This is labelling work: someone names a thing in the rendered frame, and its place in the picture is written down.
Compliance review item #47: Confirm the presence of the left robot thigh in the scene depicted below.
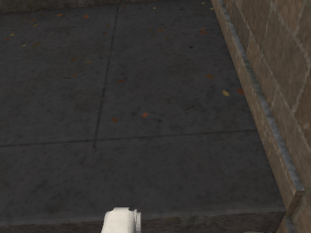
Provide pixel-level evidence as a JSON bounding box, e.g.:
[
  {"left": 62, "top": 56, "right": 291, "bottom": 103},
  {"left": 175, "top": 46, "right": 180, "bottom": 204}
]
[{"left": 101, "top": 207, "right": 142, "bottom": 233}]

